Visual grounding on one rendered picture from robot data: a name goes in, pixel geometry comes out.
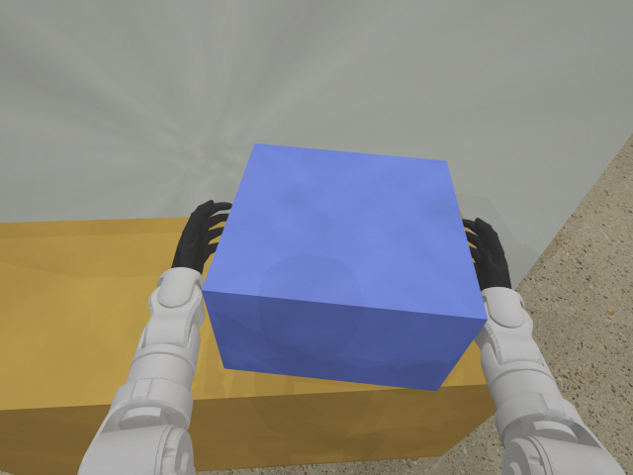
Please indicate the robot right upper arm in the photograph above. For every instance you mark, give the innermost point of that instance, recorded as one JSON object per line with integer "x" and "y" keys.
{"x": 535, "y": 455}

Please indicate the robot left upper arm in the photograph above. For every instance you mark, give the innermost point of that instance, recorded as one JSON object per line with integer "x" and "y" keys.
{"x": 159, "y": 450}

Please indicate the left robot forearm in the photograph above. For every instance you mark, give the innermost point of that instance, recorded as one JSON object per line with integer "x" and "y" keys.
{"x": 158, "y": 388}

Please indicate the pedestal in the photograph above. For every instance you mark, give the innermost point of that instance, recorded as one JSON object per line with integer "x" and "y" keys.
{"x": 73, "y": 304}

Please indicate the carton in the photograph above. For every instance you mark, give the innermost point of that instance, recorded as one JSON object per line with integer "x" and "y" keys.
{"x": 344, "y": 266}

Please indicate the right robot forearm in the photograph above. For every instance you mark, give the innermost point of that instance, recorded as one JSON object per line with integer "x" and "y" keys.
{"x": 524, "y": 391}

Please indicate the robot right hand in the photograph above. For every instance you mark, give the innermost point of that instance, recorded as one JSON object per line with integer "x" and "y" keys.
{"x": 491, "y": 266}

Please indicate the robot left hand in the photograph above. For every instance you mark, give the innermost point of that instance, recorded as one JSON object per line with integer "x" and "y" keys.
{"x": 193, "y": 248}

